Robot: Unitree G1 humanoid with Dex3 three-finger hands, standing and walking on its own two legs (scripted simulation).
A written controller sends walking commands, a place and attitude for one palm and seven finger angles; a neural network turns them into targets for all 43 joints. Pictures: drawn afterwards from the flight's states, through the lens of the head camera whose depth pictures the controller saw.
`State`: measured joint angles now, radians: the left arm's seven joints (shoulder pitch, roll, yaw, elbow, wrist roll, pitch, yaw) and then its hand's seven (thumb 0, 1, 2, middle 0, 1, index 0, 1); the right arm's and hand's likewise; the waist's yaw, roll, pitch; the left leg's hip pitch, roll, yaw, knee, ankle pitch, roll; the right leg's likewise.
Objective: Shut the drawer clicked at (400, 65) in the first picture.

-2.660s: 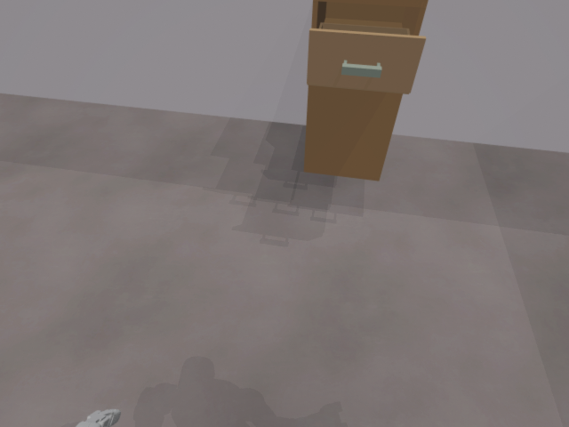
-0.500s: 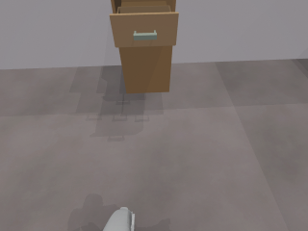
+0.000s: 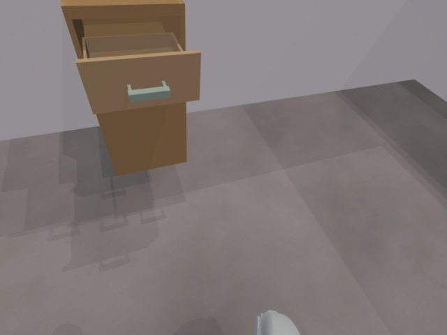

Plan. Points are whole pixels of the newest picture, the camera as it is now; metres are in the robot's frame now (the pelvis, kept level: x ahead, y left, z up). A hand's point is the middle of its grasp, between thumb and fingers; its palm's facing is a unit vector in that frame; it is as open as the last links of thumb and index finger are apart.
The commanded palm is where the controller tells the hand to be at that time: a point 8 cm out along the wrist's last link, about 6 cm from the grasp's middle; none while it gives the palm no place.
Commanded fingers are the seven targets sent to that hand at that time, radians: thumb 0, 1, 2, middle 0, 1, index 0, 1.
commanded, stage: walk to a spot facing it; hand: left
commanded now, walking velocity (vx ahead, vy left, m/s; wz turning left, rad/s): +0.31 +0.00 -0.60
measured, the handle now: (148, 89) +0.79 +0.29 -0.03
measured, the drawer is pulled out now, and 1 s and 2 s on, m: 0.29 0.29 0.29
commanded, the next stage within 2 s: none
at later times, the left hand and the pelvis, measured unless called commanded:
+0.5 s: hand (181, 248) +0.35 +0.12 -0.19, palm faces -0.28 -0.95 -0.17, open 7.4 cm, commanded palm none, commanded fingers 0.00 0.90 0.90 -0.20 -0.30 -0.20 -0.30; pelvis +0.21 -0.03 -0.02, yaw -17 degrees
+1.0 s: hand (173, 191) +0.51 +0.16 -0.17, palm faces -0.47 -0.86 -0.20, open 7.4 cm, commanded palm none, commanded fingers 0.00 0.90 0.90 -0.20 -0.30 -0.20 -0.30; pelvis +0.35 +0.01 +0.00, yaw -35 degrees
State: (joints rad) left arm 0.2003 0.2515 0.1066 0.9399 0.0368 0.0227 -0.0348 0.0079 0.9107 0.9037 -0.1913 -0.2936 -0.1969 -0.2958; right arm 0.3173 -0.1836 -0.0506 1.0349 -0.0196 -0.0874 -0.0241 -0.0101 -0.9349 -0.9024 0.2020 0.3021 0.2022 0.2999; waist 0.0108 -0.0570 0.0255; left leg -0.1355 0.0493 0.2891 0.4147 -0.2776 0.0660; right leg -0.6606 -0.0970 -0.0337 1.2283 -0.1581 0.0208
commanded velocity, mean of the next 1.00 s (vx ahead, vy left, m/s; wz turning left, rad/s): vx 0.15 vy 0.00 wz -0.60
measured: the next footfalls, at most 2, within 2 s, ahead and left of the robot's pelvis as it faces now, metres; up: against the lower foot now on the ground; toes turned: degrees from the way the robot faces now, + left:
right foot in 0.34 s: +0.26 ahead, -0.13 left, +0.00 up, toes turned -20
left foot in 0.74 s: +0.46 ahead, +0.07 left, +0.00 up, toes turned -18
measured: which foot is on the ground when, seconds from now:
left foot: down 0.00-0.34, up 0.36-0.72, down 0.74-1.00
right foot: up 0.00-0.32, down 0.34-0.74, up 0.76-1.00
